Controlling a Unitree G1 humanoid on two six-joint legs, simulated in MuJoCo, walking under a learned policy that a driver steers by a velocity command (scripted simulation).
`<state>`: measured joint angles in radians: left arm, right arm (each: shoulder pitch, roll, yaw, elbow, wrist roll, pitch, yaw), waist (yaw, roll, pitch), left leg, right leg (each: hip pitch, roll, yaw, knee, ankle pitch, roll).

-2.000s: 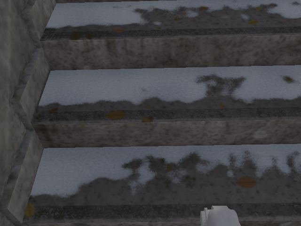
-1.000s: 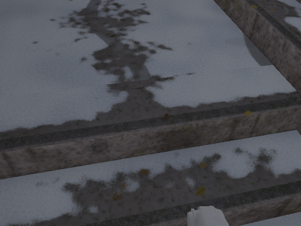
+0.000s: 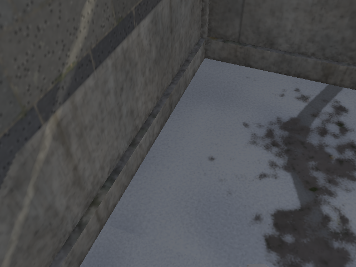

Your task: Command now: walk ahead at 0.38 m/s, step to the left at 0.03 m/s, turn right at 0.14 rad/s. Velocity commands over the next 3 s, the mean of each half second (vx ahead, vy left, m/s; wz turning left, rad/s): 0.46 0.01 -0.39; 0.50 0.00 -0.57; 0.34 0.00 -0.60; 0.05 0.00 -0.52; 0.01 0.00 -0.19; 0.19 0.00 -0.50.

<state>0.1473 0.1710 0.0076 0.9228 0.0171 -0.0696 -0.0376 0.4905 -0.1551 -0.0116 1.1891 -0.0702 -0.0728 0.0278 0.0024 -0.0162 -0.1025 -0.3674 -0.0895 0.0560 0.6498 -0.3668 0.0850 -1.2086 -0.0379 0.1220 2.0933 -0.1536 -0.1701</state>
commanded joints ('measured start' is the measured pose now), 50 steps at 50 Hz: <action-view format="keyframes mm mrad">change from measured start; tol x64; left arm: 1 -28 -26 -28 -65 -4 13 -31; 50 11 3 59 -32 24 -13 -70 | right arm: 1 -200 31 35 -112 -74 -21 28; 50 -270 -18 -19 -340 1 -70 -19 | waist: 1 80 46 22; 50 3 79 100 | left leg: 1 -83 225 -146 -288 278 134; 12 454 370 86 -140 1548 138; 15 -399 20 -46 549 326 33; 20 -694 51 -311 1314 319 59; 35 -193 107 -8 -14 307 -101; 40 936 558 -702 -238 328 359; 50 254 381 31 -599 386 149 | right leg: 1 -103 -11 -20 135 10 -66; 11 258 81 -299 -913 -332 34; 16 1151 -52 667 -1577 -505 -130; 38 958 31 246 -1323 588 20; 40 358 220 45 -812 -466 134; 50 376 -115 -47 -880 103 45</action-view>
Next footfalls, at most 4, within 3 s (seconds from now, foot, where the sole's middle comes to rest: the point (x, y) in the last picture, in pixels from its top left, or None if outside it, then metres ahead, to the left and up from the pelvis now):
0.22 right None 0.28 -0.14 -0.61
0.76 left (198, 232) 0.60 -0.03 -0.60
1.28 right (310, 217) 0.66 -0.43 -0.61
1.80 left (279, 172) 0.86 -0.36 -0.60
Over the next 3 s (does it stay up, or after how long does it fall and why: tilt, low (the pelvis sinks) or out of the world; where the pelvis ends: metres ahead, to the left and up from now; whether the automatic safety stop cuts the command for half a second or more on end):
stays up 0.66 -0.45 0.16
